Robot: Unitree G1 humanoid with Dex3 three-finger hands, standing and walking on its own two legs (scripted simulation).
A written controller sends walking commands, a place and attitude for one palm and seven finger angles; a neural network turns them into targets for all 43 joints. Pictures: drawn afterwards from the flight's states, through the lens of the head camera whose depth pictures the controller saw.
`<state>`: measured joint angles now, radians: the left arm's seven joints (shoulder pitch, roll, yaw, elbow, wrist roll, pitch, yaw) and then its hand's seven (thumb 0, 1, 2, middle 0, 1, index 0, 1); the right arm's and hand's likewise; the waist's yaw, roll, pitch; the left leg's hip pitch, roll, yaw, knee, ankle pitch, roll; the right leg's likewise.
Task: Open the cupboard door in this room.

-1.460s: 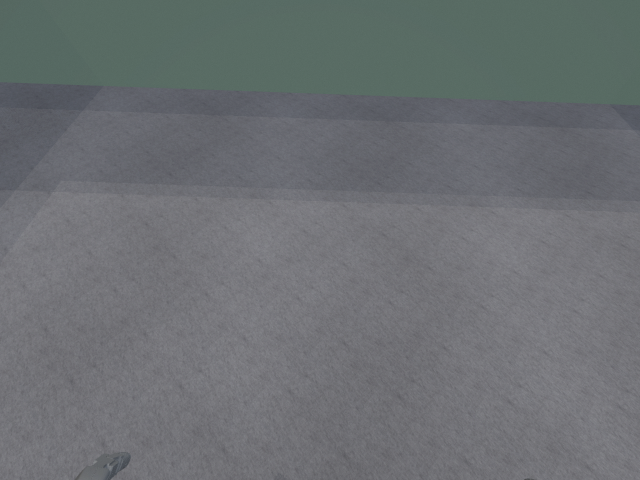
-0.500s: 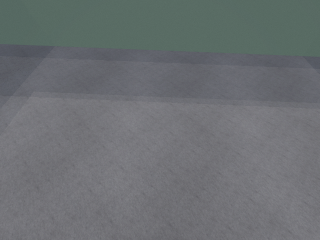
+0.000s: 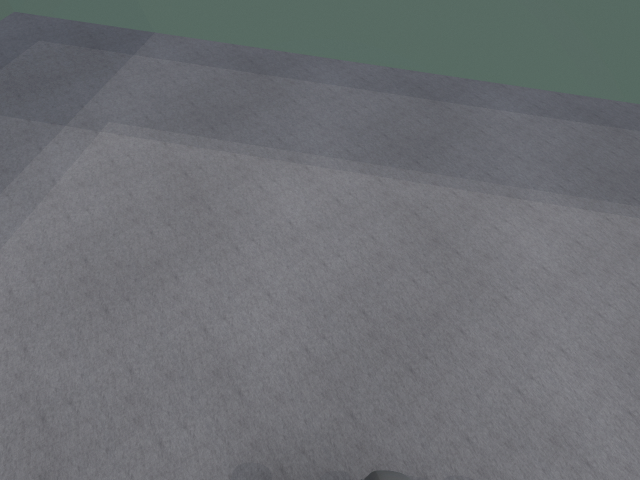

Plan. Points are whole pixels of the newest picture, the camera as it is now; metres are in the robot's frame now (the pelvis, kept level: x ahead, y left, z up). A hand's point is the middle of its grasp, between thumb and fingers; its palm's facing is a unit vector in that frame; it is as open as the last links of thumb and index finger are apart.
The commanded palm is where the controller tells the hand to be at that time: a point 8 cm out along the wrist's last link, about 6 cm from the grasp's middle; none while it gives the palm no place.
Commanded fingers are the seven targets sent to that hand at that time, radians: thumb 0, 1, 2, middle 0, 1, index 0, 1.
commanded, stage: turn or walk to find it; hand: left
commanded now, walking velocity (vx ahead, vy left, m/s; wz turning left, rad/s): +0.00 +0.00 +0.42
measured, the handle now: out of the picture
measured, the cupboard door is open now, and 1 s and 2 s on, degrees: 0 0 0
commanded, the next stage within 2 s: none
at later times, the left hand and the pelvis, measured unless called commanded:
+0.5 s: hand out of the picture -0.04 +0.17 -0.15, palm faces +0.27 -0.92 -0.27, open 7.4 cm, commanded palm none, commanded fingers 0.00 0.90 0.90 -0.20 -0.30 -0.20 -0.30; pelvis -0.04 -0.04 +0.00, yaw +15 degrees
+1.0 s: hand out of the picture -0.09 +0.22 -0.16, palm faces +0.46 -0.85 -0.27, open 7.4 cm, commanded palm none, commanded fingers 0.00 0.90 0.90 -0.20 -0.30 -0.20 -0.30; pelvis -0.07 -0.01 +0.00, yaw +26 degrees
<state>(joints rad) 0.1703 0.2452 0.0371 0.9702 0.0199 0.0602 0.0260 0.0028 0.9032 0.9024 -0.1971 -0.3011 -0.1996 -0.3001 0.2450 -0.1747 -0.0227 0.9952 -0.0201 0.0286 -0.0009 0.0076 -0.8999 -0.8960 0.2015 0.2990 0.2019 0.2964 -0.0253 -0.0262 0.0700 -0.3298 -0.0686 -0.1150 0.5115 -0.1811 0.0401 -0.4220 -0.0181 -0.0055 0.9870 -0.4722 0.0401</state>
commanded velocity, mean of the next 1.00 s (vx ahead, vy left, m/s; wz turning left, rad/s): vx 0.00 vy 0.00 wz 0.42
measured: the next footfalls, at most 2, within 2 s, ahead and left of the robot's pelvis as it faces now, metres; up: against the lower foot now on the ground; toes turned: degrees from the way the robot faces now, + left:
right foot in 0.22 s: +0.00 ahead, -0.15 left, +0.00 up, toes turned +7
left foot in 0.64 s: -0.07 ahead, +0.10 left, +0.00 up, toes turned +22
